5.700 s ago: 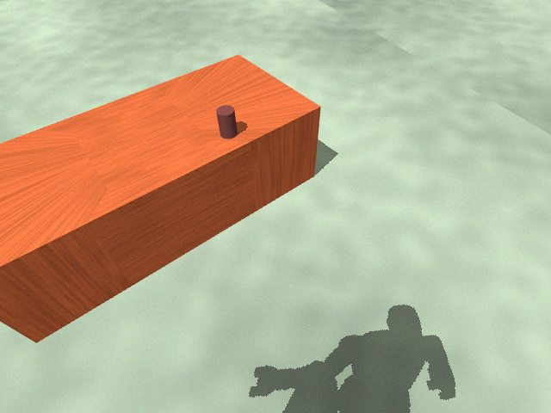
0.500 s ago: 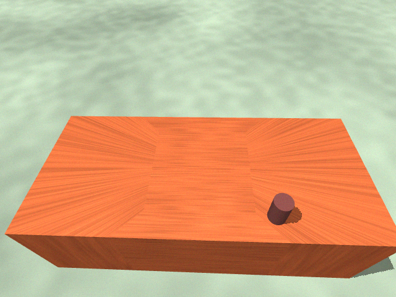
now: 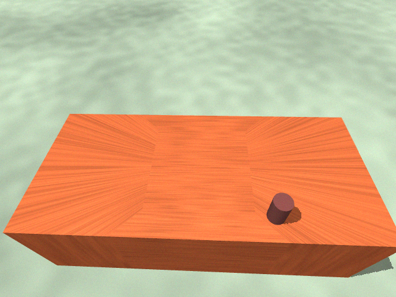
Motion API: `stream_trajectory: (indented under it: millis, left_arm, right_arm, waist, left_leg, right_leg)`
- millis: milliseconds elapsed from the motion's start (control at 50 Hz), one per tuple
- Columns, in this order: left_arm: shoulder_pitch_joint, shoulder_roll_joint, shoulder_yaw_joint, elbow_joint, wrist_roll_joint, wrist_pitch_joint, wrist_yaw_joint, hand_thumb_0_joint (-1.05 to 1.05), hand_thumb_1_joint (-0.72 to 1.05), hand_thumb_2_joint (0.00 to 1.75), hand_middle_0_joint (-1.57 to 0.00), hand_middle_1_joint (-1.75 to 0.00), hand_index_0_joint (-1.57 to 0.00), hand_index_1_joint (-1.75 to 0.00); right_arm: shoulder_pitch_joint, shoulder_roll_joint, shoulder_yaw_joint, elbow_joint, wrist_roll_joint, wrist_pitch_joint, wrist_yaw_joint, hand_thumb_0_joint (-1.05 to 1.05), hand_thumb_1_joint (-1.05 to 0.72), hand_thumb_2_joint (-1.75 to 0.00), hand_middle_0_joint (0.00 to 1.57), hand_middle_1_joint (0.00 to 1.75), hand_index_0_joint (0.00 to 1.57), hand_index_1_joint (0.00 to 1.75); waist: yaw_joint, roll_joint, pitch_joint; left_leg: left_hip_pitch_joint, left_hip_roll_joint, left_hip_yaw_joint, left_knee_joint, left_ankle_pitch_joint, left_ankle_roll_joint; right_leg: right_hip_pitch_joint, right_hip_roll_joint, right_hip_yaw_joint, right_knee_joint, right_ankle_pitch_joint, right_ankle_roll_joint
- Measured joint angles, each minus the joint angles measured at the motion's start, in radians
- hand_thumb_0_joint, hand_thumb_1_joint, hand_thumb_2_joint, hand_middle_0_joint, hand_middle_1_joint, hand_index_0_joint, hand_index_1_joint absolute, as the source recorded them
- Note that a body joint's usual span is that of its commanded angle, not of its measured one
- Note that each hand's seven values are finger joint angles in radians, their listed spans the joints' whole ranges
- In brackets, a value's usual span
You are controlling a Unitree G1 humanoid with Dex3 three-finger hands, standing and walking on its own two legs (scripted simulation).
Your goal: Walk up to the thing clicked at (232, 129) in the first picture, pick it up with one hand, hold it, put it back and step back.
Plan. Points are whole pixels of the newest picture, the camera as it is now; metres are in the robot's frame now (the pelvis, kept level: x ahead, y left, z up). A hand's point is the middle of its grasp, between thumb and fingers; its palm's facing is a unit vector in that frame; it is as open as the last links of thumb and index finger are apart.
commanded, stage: stand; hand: right
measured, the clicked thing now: (279, 209) +0.45 -0.25 -0.31
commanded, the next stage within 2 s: go down in 1.04 s
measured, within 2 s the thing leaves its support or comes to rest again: neither
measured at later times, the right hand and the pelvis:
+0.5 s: hand out of the picture +0.09 -0.25 -0.16, palm faces -0.02 +0.94 -0.34, open 7.4 cm; pelvis +0.00 +0.00 +0.00, yaw +0 degrees
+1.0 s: hand out of the picture +0.08 -0.25 -0.16, palm faces -0.03 +0.94 -0.35, open 7.4 cm; pelvis +0.00 +0.01 +0.00, yaw +0 degrees
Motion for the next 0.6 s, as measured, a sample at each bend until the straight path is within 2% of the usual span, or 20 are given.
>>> stream_trajectory:
  millis: [600]
  left_arm:
    - [0.004,0.002,-0.001,-0.009,0.002,0.000,0.001,0.01,0.91,0.90,-0.20,-0.30,-0.21,-0.30]
  right_arm:
    - [0.001,0.001,0.002,-0.015,0.000,-0.001,-0.002,0.00,-0.90,-0.90,0.21,0.30,0.21,0.30]
  waist:
    - [0.002,-0.002,0.000]
  left_leg:
    - [0.008,-0.005,0.005,0.000,-0.009,0.004]
  right_leg:
    - [0.009,-0.006,0.004,-0.003,-0.006,0.005]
